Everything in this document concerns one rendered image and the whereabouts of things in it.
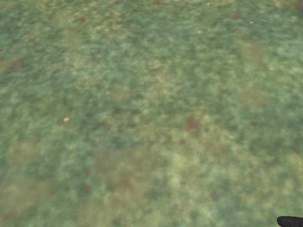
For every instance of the robot right hand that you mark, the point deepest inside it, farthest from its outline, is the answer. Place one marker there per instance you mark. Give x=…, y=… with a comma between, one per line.
x=288, y=221

